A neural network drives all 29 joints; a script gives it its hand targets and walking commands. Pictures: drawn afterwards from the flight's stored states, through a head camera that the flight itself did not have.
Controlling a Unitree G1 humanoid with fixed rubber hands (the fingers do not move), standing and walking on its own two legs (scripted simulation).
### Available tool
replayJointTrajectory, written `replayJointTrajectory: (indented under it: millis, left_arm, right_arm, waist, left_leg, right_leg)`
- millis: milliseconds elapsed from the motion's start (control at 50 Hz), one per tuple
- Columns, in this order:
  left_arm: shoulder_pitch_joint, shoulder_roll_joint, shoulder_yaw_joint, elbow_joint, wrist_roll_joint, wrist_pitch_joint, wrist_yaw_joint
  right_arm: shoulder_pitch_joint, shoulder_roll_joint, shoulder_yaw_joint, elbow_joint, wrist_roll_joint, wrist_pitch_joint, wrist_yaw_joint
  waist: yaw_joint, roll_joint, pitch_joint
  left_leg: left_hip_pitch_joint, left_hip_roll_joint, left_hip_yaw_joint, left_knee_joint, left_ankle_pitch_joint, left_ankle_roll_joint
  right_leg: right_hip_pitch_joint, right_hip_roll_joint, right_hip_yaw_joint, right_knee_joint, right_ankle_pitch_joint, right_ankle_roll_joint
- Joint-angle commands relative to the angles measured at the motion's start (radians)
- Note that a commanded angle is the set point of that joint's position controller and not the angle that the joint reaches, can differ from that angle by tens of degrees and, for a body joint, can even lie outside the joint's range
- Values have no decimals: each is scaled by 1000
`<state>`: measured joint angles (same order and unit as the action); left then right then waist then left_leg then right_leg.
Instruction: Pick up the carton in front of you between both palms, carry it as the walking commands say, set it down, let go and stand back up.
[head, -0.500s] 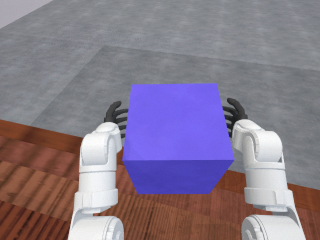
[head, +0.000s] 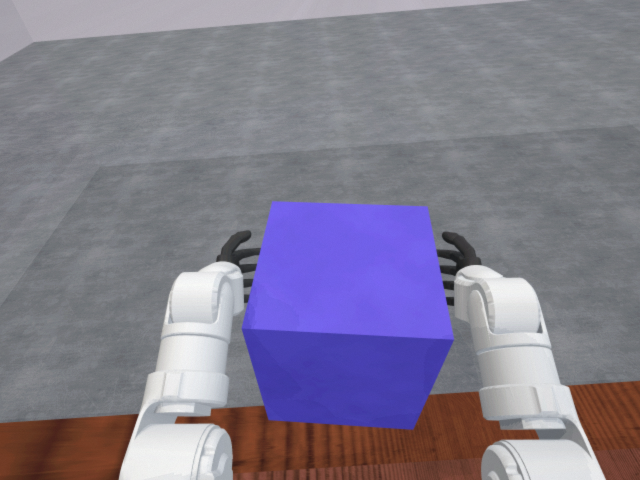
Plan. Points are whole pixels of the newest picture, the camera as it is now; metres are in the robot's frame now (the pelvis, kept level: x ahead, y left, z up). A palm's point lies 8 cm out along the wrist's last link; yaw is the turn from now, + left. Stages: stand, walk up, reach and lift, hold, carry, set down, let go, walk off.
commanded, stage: carry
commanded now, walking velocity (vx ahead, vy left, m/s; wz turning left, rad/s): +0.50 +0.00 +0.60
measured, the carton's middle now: (344, 318) +0.34 -0.03 +0.03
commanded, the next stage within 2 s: none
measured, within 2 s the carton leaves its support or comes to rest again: neither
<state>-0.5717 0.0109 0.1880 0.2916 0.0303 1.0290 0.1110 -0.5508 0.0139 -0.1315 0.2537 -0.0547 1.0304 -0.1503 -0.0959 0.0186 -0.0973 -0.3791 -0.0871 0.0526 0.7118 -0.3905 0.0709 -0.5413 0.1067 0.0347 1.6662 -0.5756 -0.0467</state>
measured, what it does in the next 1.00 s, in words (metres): goes down, turning left: right foot 0.17 m lower, then left foot 0.17 m lower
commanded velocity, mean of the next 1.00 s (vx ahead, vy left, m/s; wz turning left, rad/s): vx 0.50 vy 0.00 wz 0.44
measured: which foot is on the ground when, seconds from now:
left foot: down 0.00-0.32, up 0.34-0.74, down 0.76-1.00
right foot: up 0.00-0.28, down 0.30-0.76, up 0.78-1.00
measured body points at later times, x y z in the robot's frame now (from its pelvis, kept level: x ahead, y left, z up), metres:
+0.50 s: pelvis +0.33 -0.05 -0.20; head +0.34 -0.05 +0.25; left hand +0.64 +0.18 -0.13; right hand +0.71 -0.12 -0.12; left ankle +0.36 +0.10 -0.80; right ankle +0.30 -0.10 -0.88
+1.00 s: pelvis +0.69 +0.02 -0.39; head +0.71 +0.03 +0.06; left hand +0.97 +0.27 -0.32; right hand +1.08 -0.01 -0.32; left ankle +0.61 +0.06 -1.06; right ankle +0.86 -0.09 -1.05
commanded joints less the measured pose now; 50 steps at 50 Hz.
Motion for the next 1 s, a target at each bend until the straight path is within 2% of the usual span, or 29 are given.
replayJointTrajectory:
  millis: [0, 60, 100, 180, 220, 240, 260, 280, 300, 320, 380, 400, 420, 480, 520, 640, 660, 680, 700, 720, 740, 760, 780, 820, 840, 860, 900, 940, 980]
  left_arm:
    - [-483, -982, -452, -66, -247, -13, -204]
    - [-590, -1018, -471, -154, -231, -43, -199]
    - [-644, -1025, -514, -214, -234, -63, -191]
    - [-654, -1001, -571, -312, -254, -57, -161]
    - [-650, -958, -601, -340, -262, -31, -150]
    - [-616, -952, -601, -334, -250, -19, -149]
    - [-587, -918, -601, -319, -257, -10, -151]
    - [-584, -911, -605, -311, -278, 1, -162]
    - [-593, -894, -605, -281, -296, 9, -169]
    - [-582, -922, -619, -249, -335, 14, -174]
    - [-714, -1047, -657, -261, -446, 31, -200]
    - [-737, -1071, -674, -255, -461, 15, -207]
    - [-770, -1132, -678, -262, -486, 11, -218]
    - [-820, -1172, -707, -290, -512, -14, -225]
    - [-790, -1196, -713, -306, -525, -24, -225]
    - [-661, -1099, -694, -320, -488, -28, -207]
    - [-632, -1082, -688, -305, -483, -25, -205]
    - [-610, -1064, -691, -294, -468, -28, -204]
    - [-595, -1064, -702, -294, -467, -19, -208]
    - [-634, -1066, -692, -304, -447, -16, -206]
    - [-642, -1044, -663, -279, -409, -4, -204]
    - [-645, -1013, -635, -258, -361, 14, -193]
    - [-565, -951, -575, -200, -315, 36, -180]
    - [-567, -909, -532, -185, -271, 43, -172]
    - [-532, -910, -520, -163, -256, 41, -171]
    - [-564, -940, -516, -196, -261, 37, -179]
    - [-667, -1004, -543, -244, -288, 18, -191]
    - [-698, -1046, -582, -276, -327, 4, -197]
    - [-684, -1074, -609, -292, -341, -2, -201]
  right_arm:
    - [-713, 1141, 638, -116, 511, -26, 270]
    - [-832, 1218, 677, -160, 563, -53, 285]
    - [-853, 1238, 684, -194, 590, -67, 291]
    - [-778, 1183, 663, -187, 590, -60, 292]
    - [-683, 1149, 634, -147, 556, -40, 278]
    - [-660, 1127, 620, -125, 545, -31, 274]
    - [-605, 1125, 617, -92, 516, -24, 271]
    - [-615, 1118, 600, -104, 496, -20, 266]
    - [-611, 1060, 565, -80, 468, 6, 258]
    - [-576, 1003, 526, -72, 431, 25, 248]
    - [-564, 962, 464, -50, 345, 33, 224]
    - [-537, 983, 460, -61, 326, 29, 226]
    - [-602, 1002, 472, -101, 331, 21, 227]
    - [-664, 1056, 521, -164, 358, -1, 233]
    - [-677, 1075, 548, -205, 363, -13, 226]
    - [-620, 1009, 609, -272, 374, 1, 208]
    - [-618, 990, 603, -272, 367, 10, 208]
    - [-610, 985, 601, -281, 365, 21, 212]
    - [-573, 948, 591, -251, 359, 26, 212]
    - [-578, 932, 584, -255, 370, 32, 224]
    - [-567, 958, 591, -207, 390, 43, 237]
    - [-560, 922, 568, -160, 399, 44, 247]
    - [-571, 938, 601, -138, 420, 44, 253]
    - [-686, 1007, 614, -161, 490, 44, 267]
    - [-704, 1045, 622, -143, 517, 45, 273]
    - [-735, 1071, 614, -147, 528, 25, 277]
    - [-777, 1145, 631, -150, 536, 11, 280]
    - [-792, 1188, 643, -180, 556, 0, 277]
    - [-762, 1182, 640, -194, 538, -14, 270]
  waist:
    - [16, -6, -319]
    - [48, 132, -362]
    - [-22, -38, -294]
    - [-39, 47, -226]
    - [-15, 107, -203]
    - [100, 189, -337]
    - [242, 98, -415]
    - [273, -95, -301]
    - [176, -248, -344]
    - [175, -230, -393]
    - [119, -19, -263]
    - [126, -147, -377]
    - [117, -10, -313]
    - [146, -122, -324]
    - [159, -137, -333]
    - [235, -93, -172]
    - [207, -144, -164]
    - [91, -235, -277]
    - [-45, -160, -425]
    - [-116, 0, -374]
    - [-174, 132, -199]
    - [-80, 181, -151]
    - [-1, 120, -277]
    - [41, -50, -208]
    - [59, -74, -247]
    - [58, 58, -292]
    - [65, 90, -368]
    - [7, -71, -298]
    - [-10, -56, -289]
  left_leg:
    - [448, 384, -585, 14, 690, 221]
    - [241, 367, -544, -21, 760, 237]
    - [280, 182, -402, 207, 341, 148]
    - [56, 104, -291, 234, 148, 130]
    - [-2, 88, -234, 339, 187, 81]
    - [-51, 120, -121, 557, 376, 48]
    - [-133, 123, -81, 808, 522, 13]
    - [-265, 13, -58, 1138, 5, -7]
    - [-530, -8, -78, 1283, -395, -30]
    - [-598, 10, -102, 1223, -337, -36]
    - [-627, 113, -158, 895, -86, -16]
    - [-586, 140, -179, 868, -26, -11]
    - [-523, 132, -171, 699, 89, -25]
    - [-511, 131, -135, 661, 143, -8]
    - [-593, 114, -84, 663, 207, 17]
    - [-148, 18, 139, -135, 947, 16]
    - [-74, 20, 155, -145, 945, 31]
    - [106, 77, 91, -45, 975, 76]
    - [348, -23, 227, 63, 917, 57]
    - [559, 55, 106, -33, 852, 143]
    - [617, 118, -44, -192, 731, 227]
    - [667, 209, -189, 2, 1132, 214]
    - [709, 340, -483, -63, 925, 320]
    - [462, 269, -458, -58, 741, 213]
    - [367, 295, -480, -84, 787, 242]
    - [233, 398, -644, -100, 759, 341]
    - [207, 360, -577, -16, 821, 320]
    - [259, 206, -457, 105, 365, 230]
    - [175, 137, -396, 127, 133, 209]
  right_leg:
    - [-392, -105, 146, -409, 213, 13]
    - [-147, -96, 1, -358, 327, 24]
    - [-272, -121, 25, -644, 710, 3]
    - [89, -58, -86, -1048, 933, 42]
    - [282, -69, -84, -1193, 1028, 31]
    - [547, -40, -160, -1008, 1162, 12]
    - [730, -93, -84, -1079, 1001, -20]
    - [736, -162, -22, -1169, 916, -66]
    - [934, -373, 152, -900, 1368, -94]
    - [893, -467, 397, -976, 1228, -160]
    - [663, -371, 302, -884, 1091, -66]
    - [648, -462, 463, -894, 923, -142]
    - [507, -429, 389, -956, 903, -133]
    - [537, -437, 348, -933, 1051, -154]
    - [641, -393, 224, -862, 1058, -79]
    - [343, -179, -146, -724, 590, -3]
    - [344, -198, -158, -694, 651, 4]
    - [338, -287, -143, -536, 857, 19]
    - [307, -292, -225, -358, 1138, 56]
    - [35, -226, -226, 56, 830, 105]
    - [-206, -64, -223, 331, 19, 103]
    - [-404, -34, -121, 361, -213, 93]
    - [-450, -98, 33, 188, -119, 98]
    - [-354, -163, 40, -216, 84, 71]
    - [-276, -161, 38, -391, 169, 77]
    - [-199, -166, 74, -488, 181, 83]
    - [-126, -157, 34, -376, 368, 79]
    - [-298, -161, 51, -659, 705, 49]
    - [-151, -133, 5, -853, 865, 48]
